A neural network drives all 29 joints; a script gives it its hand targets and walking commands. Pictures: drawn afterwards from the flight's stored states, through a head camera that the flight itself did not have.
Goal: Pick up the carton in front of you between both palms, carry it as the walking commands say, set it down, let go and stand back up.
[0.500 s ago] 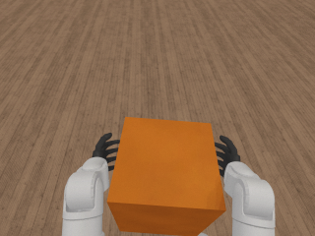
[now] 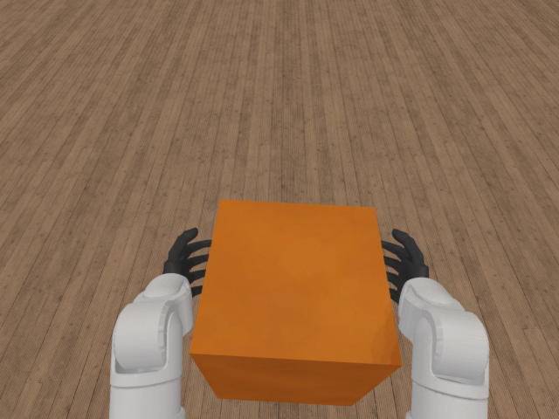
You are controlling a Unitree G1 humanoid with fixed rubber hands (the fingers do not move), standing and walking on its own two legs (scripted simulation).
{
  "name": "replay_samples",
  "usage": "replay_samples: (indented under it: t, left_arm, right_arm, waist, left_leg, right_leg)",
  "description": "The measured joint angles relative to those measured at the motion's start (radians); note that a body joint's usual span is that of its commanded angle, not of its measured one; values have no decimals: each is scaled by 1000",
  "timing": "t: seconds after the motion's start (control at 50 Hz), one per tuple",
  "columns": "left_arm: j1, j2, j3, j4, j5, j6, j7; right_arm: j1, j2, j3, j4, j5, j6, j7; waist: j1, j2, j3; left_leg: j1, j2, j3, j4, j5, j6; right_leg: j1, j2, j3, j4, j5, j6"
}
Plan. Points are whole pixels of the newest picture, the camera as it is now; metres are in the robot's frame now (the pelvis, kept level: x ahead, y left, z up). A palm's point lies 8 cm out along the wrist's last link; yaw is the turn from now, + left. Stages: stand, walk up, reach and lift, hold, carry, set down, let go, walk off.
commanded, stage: carry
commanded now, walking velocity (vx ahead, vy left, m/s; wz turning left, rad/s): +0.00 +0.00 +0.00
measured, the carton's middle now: (290, 310) +0.27 +0.00 -0.01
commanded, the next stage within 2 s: hold in 1.66 s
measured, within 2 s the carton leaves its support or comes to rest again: neither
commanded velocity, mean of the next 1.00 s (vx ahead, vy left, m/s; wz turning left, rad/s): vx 0.00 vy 0.00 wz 0.00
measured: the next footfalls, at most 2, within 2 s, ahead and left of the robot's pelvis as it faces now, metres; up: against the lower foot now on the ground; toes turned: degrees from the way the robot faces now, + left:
left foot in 0.06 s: +0.12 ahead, +0.13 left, +0.00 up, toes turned -7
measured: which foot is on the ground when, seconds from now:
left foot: up 0.00-0.04, down 0.06-1.00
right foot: down 0.00-1.00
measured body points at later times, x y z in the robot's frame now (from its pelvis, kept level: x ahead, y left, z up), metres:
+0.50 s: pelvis +0.11 +0.03 -0.01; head +0.09 +0.03 +0.44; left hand +0.39 +0.17 +0.05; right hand +0.38 -0.13 +0.05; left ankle +0.08 +0.13 -0.74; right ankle +0.05 -0.08 -0.74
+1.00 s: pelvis +0.08 +0.03 -0.01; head +0.05 +0.03 +0.44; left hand +0.38 +0.17 +0.02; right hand +0.38 -0.13 +0.03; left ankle +0.08 +0.13 -0.74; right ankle +0.05 -0.08 -0.74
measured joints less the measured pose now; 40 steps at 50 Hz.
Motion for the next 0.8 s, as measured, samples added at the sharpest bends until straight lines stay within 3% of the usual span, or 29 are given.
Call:
replay_samples:
  t: [0.08,0.2,0.36,0.62,0.8]
  left_arm:
    - [16,2,-9,-25,0,1,-3]
    - [11,2,3,13,15,47,-4]
    - [1,2,8,105,32,29,-6]
    - [43,5,-12,212,59,-151,-28]
    - [14,3,12,401,109,-306,-52]
  right_arm:
    - [15,-2,10,-26,1,3,-1]
    - [9,-1,8,39,-1,26,1]
    - [7,-1,-8,138,-10,-6,11]
    - [54,-6,5,233,-37,-182,31]
    - [25,-3,-19,419,-90,-336,54]
  waist:
    - [-3,9,-39]
    - [1,-48,-147]
    - [-1,-52,-173]
    - [-6,-41,-139]
    - [0,-39,-146]
  left_leg:
    - [62,27,40,-196,275,-1]
    - [119,5,68,-158,145,16]
    - [131,-6,81,-121,87,24]
    - [117,-8,87,-82,60,34]
    - [129,-8,88,-102,84,37]
  right_leg:
    - [39,9,6,68,-85,24]
    - [87,-19,33,104,-169,59]
    - [90,-39,48,150,-219,87]
    - [79,-46,56,178,-241,90]
    - [92,-42,56,156,-215,87]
